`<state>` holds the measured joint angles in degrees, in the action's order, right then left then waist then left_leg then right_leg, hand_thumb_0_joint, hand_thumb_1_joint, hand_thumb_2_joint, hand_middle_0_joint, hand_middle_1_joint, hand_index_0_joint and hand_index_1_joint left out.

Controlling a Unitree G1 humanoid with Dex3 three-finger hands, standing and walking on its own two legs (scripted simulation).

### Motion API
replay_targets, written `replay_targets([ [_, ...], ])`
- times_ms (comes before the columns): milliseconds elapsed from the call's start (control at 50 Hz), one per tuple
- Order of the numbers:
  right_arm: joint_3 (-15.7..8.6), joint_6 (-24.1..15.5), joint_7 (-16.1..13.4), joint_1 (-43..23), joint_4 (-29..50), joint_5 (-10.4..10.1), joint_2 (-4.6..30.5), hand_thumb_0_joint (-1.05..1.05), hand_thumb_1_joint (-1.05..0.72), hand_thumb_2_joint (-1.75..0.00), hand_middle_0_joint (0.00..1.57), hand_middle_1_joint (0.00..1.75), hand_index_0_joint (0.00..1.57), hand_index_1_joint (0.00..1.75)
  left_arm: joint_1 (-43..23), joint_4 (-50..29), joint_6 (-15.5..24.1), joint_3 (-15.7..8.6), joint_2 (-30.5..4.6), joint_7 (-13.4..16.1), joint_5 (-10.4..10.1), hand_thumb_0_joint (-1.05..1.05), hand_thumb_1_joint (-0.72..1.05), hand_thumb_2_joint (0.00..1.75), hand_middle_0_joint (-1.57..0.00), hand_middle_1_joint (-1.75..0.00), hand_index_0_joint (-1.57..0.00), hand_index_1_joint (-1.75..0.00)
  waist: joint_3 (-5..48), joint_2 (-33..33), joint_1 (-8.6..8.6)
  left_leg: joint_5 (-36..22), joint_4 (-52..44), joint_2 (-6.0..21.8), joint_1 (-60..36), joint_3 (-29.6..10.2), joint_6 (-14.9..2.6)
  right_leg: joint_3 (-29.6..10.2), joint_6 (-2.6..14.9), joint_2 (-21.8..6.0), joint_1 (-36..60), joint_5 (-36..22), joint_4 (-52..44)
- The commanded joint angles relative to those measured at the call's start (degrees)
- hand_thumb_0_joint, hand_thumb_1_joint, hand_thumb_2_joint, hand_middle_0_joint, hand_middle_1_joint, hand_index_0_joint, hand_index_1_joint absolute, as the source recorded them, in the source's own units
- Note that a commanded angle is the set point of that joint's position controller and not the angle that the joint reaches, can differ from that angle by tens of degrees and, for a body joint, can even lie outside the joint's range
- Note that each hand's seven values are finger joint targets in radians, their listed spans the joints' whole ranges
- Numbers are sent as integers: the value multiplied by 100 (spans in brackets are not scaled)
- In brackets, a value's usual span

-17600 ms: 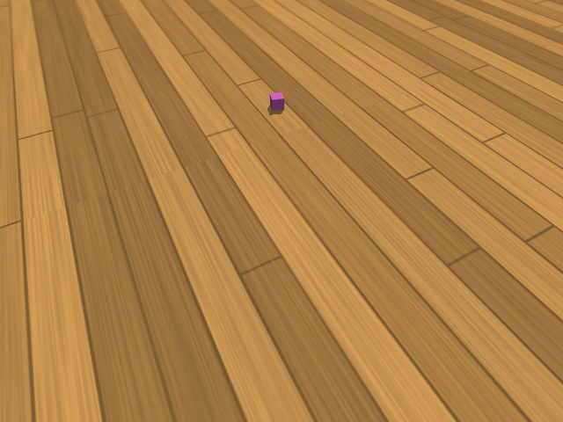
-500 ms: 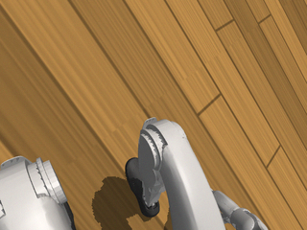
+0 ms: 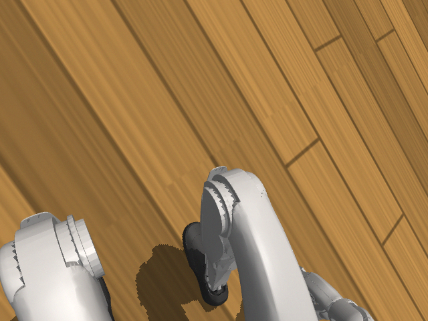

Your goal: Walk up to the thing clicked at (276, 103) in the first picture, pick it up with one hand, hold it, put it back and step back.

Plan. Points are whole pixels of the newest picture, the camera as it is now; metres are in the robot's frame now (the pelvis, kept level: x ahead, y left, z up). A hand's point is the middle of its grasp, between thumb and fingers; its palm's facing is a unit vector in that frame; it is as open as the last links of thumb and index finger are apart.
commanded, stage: settle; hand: left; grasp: from above
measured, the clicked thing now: out of the picture +0.43 +0.37 -0.25
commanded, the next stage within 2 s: lift in 0.50 s
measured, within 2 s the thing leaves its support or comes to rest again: neither
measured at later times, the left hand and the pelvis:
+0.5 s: hand out of the picture +0.41 +0.37 -0.12, palm faces -0.48 -0.10 -0.87, open 10.6 cm; pelvis -0.01 +0.00 +0.03, yaw +4 degrees
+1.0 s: hand out of the picture +0.38 +0.37 -0.05, palm faces -0.48 -0.12 -0.87, open 10.6 cm; pelvis -0.02 +0.00 +0.08, yaw +6 degrees
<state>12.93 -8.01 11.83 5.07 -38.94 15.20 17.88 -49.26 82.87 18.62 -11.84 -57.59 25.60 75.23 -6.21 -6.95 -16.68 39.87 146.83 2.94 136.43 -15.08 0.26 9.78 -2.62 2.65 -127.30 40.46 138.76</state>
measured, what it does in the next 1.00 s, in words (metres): rises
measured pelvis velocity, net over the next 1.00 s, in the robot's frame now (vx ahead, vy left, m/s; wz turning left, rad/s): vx -0.02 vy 0.00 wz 0.11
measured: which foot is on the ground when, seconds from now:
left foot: down 0.00-1.00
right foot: down 0.00-1.00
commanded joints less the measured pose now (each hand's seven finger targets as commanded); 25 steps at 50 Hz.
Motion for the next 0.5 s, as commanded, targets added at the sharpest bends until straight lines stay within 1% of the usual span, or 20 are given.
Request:
replay_targets([
  [0, -804, 75, -57, 890, 19, -177, 1673, 0, -90, -90, 20, 30, 20, 30, -1557, -1766, -65, -208, -1654, 121, -296, 0, 44, 80, -83, -71, -85, -70, 4506, 3799, 281, -1623, -1691, 45, -3742, 759, 29, 393, 435, 191, 1535, -1761, -1158],
  [20, -860, 98, -51, 932, -8, -208, 1686, 0, -90, -90, 20, 30, 20, 30, -1577, -1879, -93, -224, -1613, 61, -317, 0, 46, 78, -83, -71, -86, -69, 4486, 3759, 274, -1658, -1727, 29, -3774, 744, 30, 401, 432, 169, 1449, -1785, -1140],
  [40, -922, 123, -49, 900, 89, -272, 1691, 0, -90, -89, 20, 30, 20, 30, -1672, -1927, -128, -277, -1760, 11, -249, 0, 48, 81, -85, -72, -88, -70, 4524, 3708, 297, -1595, -1727, 35, -3730, 766, 12, 352, 445, 175, 1416, -1731, -1178],
  [60, -966, 171, -53, 991, -24, -279, 1655, 0, -90, -90, 20, 30, 20, 30, -1672, -1973, -162, -195, -1550, -53, -291, 0, 51, 81, -87, -72, -90, -70, 4552, 3644, 319, -1591, -1749, 14, -3704, 799, 4, 336, 442, 151, 1407, -1747, -1227],
  [100, -1016, 220, -38, 974, 56, -368, 1608, 0, -90, -90, 20, 30, 20, 30, -1723, -1844, -231, -63, -1360, -192, -322, 0, 54, 85, -91, -72, -93, -71, 4501, 3346, 291, -1540, -1725, 12, -3598, 857, -57, 252, 414, 154, 1473, -1746, -1382],
  [120, -1018, 267, -43, 1072, -32, -392, 1551, 0, -90, -89, 20, 30, 20, 30, -1748, -1790, -268, 97, -1154, -269, -335, 0, 56, 87, -92, -74, -94, -72, 4426, 3193, 255, -1437, -1736, -10, -3415, 900, -88, 228, 403, 156, 1506, -1698, -1481],
  [140, -1021, 298, -36, 1132, -49, -424, 1527, 0, -90, -90, 20, 30, 20, 30, -1727, -1692, -301, 170, -1087, -346, -350, 0, 57, 88, -93, -75, -95, -73, 4276, 2992, 212, -1337, -1750, -18, -3242, 911, -122, 194, 393, 160, 1556, -1659, -1568],
  [160, -1027, 323, -40, 1141, -7, -458, 1504, 0, -90, -89, 20, 30, 20, 30, -1732, -1744, -332, 143, -1102, -427, -399, 0, 59, 90, -95, -75, -96, -74, 4293, 2844, 241, -1274, -1809, -38, -3181, 918, -146, 156, 393, 156, 1650, -1593, -1640],
  [180, -1056, 362, -63, 1192, -80, -483, 1496, 0, -90, -90, 20, 30, 20, 30, -1679, -1852, -362, 116, -1066, -483, -464, 0, 59, 90, -95, -76, -97, -74, 4401, 2849, 372, -1327, -1869, -48, -3281, 952, -145, 155, 382, 132, 1692, -1632, -1675],
  [200, -1067, 383, -51, 1199, -75, -520, 1448, 0, -90, -89, 20, 30, 20, 30, -1671, -1739, -393, 279, -900, -597, -485, 0, 61, 90, -96, -75, -98, -74, 4383, 2835, 302, -1333, -1904, -43, -3328, 924, -135, 139, 404, 131, 1652, -1608, -1648],
  [240, -1101, 454, -87, 1183, -16, -594, 1479, 0, -90, -90, 20, 30, 20, 30, -1793, -1905, -386, 268, -960, -779, -573, 0, 63, 92, -98, -77, -100, -75, 4449, 2643, 320, -1261, -1943, -51, -3265, 923, -165, 130, 401, 128, 1692, -1542, -1742],
  [260, -1109, 492, -110, 1206, 6, -624, 1437, 0, -90, -90, 20, 30, 20, 30, -1800, -1929, -384, 346, -882, -868, -596, 0, 63, 94, -101, -76, -102, -75, 4450, 2569, 293, -1209, -1964, -57, -3217, 955, -182, 93, 379, 126, 1811, -1528, -1802],
  [300, -1159, 556, -167, 1191, 19, -693, 1446, 0, -90, -90, 20, 30, 20, 30, -1831, -2063, -343, 282, -957, -1005, -634, 0, 64, 93, -102, -75, -102, -74, 4427, 2549, 366, -1134, -2058, -61, -3315, 934, -160, 80, 411, 105, 1709, -1405, -1818],
  [320, -1169, 582, -186, 1222, 17, -702, 1442, 0, -90, -90, 20, 30, 20, 30, -1750, -2017, -324, 326, -878, -1087, -621, 0, 65, 96, -103, -76, -103, -76, 4378, 2571, 344, -1174, -2074, -64, -3381, 930, -144, 79, 417, 104, 1714, -1416, -1815],
  [340, -1197, 610, -224, 1246, 51, -717, 1459, 0, -90, -90, 20, 30, 20, 30, -1933, -2280, -279, 309, -881, -1141, -659, 0, 67, 95, -103, -76, -104, -76, 4481, 2630, 344, -1257, -2112, -74, -3484, 930, -137, 93, 415, 89, 1728, -1482, -1832],
  [360, -1178, 643, -238, 1242, 60, -736, 1408, 0, -90, -90, 20, 30, 20, 30, -1893, -2254, -260, 293, -963, -1175, -611, 0, 67, 97, -105, -75, -105, -76, 4579, 2680, 380, -1307, -2126, -54, -3561, 924, -130, 51, 426, 101, 1815, -1515, -1813],
  [380, -1193, 685, -267, 1256, 89, -735, 1426, 0, -90, -90, 20, 30, 20, 30, -1995, -2382, -216, 213, -1029, -1193, -642, 0, 67, 97, -105, -75, -105, -76, 4662, 2616, 376, -1285, -2132, -72, -3502, 948, -144, 57, 424, 101, 1845, -1489, -1872],
  [400, -1203, 703, -292, 1262, 107, -758, 1438, 0, -90, -90, 20, 30, 20, 30, -1898, -2297, -191, 209, -991, -1219, -652, 0, 67, 98, -106, -75, -105, -76, 4524, 2531, 387, -1261, -2163, -91, -3496, 944, -137, 59, 442, 84, 1778, -1439, -1906],
  [420, -1193, 721, -317, 1262, 122, -757, 1430, 0, -90, -90, 20, 30, 20, 30, -2022, -2417, -152, 204, -1043, -1236, -648, 0, 66, 98, -106, -75, -105, -76, 4480, 2577, 366, -1254, -2159, -91, -3481, 969, -139, 55, 442, 83, 1779, -1426, -1935],
  [480, -1216, 774, -372, 1271, 146, -768, 1444, 0, -90, -90, 20, 30, 20, 30, -2054, -2586, -62, 120, -1110, -1254, -612, 0, 67, 102, -108, -74, -106, -76, 4715, 2852, 453, -1321, -2270, -83, -3830, 927, -98, 59, 464, 61, 1671, -1423, -1867],
])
